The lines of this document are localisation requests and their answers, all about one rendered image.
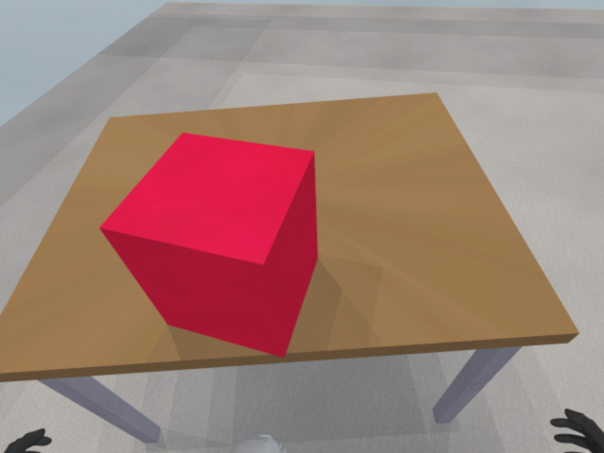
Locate robot left hand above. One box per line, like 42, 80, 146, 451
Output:
4, 428, 52, 453

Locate table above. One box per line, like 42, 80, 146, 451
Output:
0, 92, 579, 443

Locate robot right hand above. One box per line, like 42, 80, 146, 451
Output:
550, 409, 604, 453

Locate carton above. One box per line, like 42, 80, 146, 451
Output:
99, 133, 318, 358

